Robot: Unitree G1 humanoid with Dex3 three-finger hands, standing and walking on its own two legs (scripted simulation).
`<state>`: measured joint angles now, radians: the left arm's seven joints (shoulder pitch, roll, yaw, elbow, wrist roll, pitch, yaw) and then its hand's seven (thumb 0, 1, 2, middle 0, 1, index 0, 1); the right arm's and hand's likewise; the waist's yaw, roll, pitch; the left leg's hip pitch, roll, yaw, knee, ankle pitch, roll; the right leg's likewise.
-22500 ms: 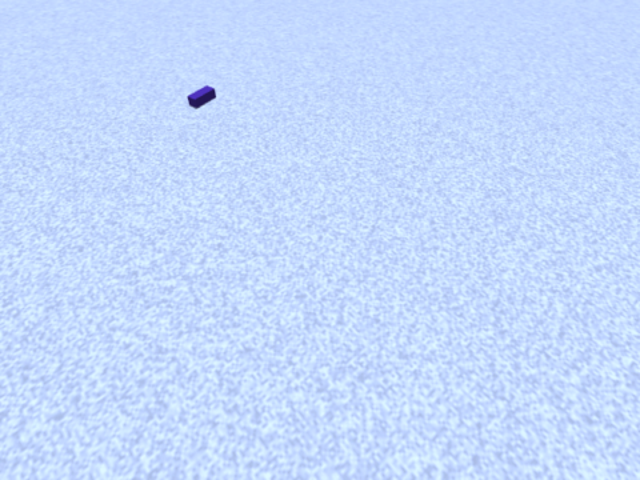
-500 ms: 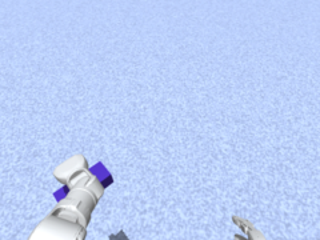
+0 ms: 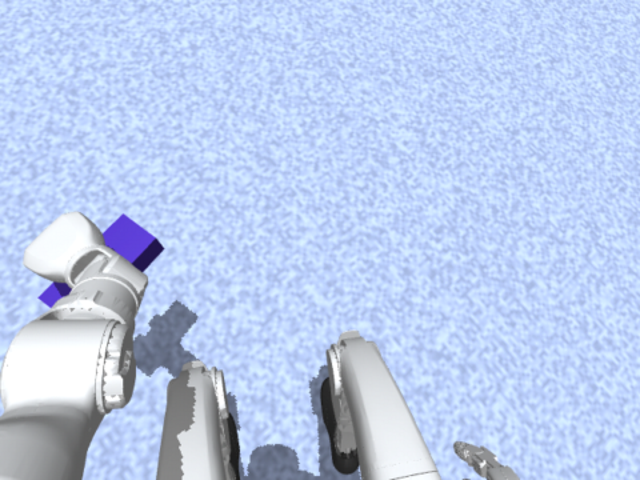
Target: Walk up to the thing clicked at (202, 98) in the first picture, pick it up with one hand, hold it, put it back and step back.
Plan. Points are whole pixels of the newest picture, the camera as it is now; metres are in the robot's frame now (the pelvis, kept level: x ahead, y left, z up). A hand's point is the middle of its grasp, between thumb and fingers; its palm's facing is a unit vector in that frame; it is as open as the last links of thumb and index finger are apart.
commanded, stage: crouch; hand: left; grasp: from above
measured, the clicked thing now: (106, 271) +0.43 +0.25 -0.20
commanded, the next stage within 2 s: lower in 1.22 s
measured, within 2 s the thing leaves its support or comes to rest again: neither
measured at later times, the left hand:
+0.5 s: hand (130, 269) +0.46 +0.24 -0.29, palm faces -0.27 -0.32 -0.91, open 9.1 cm
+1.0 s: hand (138, 270) +0.47 +0.25 -0.36, palm faces -0.27 -0.31 -0.91, open 9.2 cm
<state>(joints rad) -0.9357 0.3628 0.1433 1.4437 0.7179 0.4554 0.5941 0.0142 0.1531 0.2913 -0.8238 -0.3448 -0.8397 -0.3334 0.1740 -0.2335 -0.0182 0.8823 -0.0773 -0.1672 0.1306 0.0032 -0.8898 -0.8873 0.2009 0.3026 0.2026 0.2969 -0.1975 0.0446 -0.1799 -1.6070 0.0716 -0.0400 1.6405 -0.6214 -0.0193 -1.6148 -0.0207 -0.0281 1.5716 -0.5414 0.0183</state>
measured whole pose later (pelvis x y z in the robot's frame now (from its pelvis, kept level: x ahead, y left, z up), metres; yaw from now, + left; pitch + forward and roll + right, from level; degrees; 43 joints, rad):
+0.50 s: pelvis -0.02 +0.00 -0.15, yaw +0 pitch +39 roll -4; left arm -1.10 0.51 0.23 1.52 0.83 0.39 0.53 0.01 0.14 0.28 -0.84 -0.36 -0.85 -0.35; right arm 0.16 -0.28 0.01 0.86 -0.13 -0.24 0.18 0.00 -0.90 -0.89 0.20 0.30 0.20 0.30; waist -0.26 0.06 -0.13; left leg -2.09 0.04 -0.08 2.13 -0.71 -0.02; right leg -2.10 -0.04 -0.02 2.06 -0.63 0.02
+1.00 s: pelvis -0.03 +0.00 -0.21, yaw -1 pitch +36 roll -5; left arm -1.24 0.65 0.29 1.68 0.89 0.35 0.56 0.01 0.11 0.29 -0.82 -0.45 -0.83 -0.44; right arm 0.20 -0.31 0.04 0.87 -0.16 -0.28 0.25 0.00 -0.92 -0.90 0.20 0.30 0.20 0.30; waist -0.32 0.06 -0.04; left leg -2.27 0.03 -0.10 2.33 -0.70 -0.02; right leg -2.27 -0.03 -0.01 2.24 -0.60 0.04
